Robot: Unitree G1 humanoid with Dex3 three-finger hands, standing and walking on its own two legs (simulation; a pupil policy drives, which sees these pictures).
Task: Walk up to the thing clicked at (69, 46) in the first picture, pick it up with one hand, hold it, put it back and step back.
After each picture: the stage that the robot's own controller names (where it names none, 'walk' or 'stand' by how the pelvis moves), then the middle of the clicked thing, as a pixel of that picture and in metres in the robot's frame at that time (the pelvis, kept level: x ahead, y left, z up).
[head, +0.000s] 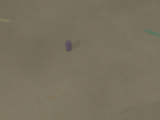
stand; (68, 45) +1.31 +0.11 -0.72
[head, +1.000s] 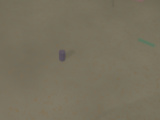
walk; (62, 55) +1.19 +0.10 -0.72
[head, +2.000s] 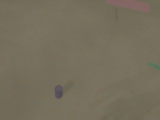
walk; (58, 92) +0.72 +0.12 -0.72
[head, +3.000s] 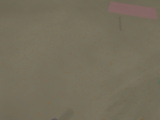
walk; out of the picture +0.46 +0.17 -0.71
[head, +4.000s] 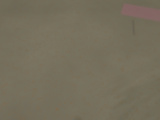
stand; out of the picture +0.39 +0.14 -0.71
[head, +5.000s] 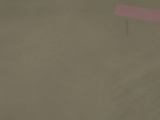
stand; out of the picture +0.35 +0.15 -0.72
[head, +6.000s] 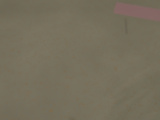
stand; out of the picture +0.37 +0.17 -0.73
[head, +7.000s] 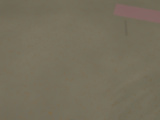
stand; out of the picture +0.36 +0.17 -0.73
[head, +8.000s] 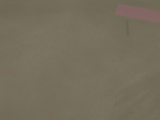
stand; out of the picture +0.36 +0.16 -0.73
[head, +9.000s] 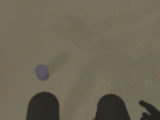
go down; (42, 73) +0.43 +0.17 -0.42
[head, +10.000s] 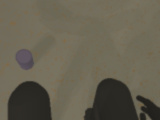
go down; (25, 60) +0.45 +0.21 -0.31
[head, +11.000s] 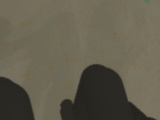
close in; out of the picture +0.43 +0.25 -0.23
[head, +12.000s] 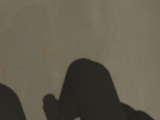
close; out of the picture +0.43 +0.26 -0.22
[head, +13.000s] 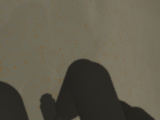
lift; out of the picture +0.40 +0.25 -0.23
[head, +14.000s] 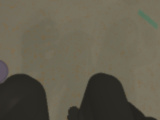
lift; out of the picture +0.33 +0.25 -0.12
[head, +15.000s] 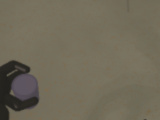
lift; (27, 92) +0.31 +0.17 +0.03
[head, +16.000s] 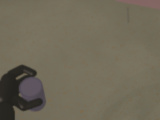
hold; (33, 95) +0.31 +0.16 +0.01
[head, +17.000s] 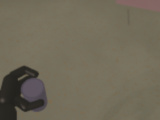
hold; (35, 95) +0.31 +0.16 +0.01
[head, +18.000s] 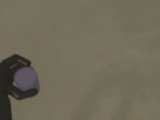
crouch; (28, 83) +0.35 +0.16 -0.05
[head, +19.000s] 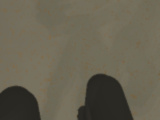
lower; out of the picture +0.47 +0.24 -0.08
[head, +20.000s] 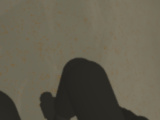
lower; out of the picture +0.43 +0.27 -0.23
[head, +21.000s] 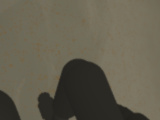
lower; out of the picture +0.43 +0.27 -0.23
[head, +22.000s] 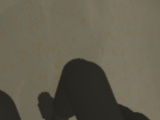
lower; out of the picture +0.43 +0.28 -0.23
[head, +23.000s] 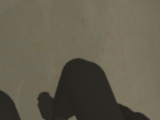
lower; out of the picture +0.43 +0.28 -0.23
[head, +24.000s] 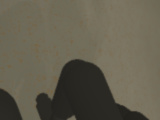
open; out of the picture +0.43 +0.27 -0.24
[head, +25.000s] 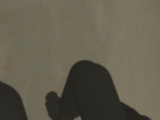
stand; out of the picture +0.43 +0.25 -0.24
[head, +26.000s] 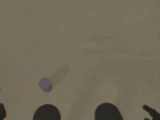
walk; (46, 85) +0.43 +0.17 -0.50
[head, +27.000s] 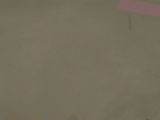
stand; out of the picture +0.38 +0.15 -0.66
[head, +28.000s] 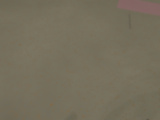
stand; out of the picture +0.39 +0.15 -0.67
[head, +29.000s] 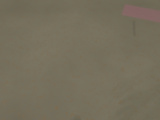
stand; out of the picture +0.40 +0.14 -0.71
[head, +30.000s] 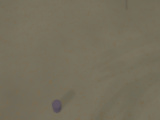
walk; (56, 106) +0.45 +0.10 -0.71
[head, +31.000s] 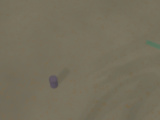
walk; (53, 82) +0.66 +0.18 -0.70
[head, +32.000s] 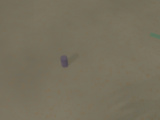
stand; (64, 61) +1.00 +0.21 -0.70
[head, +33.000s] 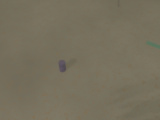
stand; (62, 66) +1.01 +0.17 -0.72
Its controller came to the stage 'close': yes
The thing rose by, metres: 0.72
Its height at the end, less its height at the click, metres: +0.00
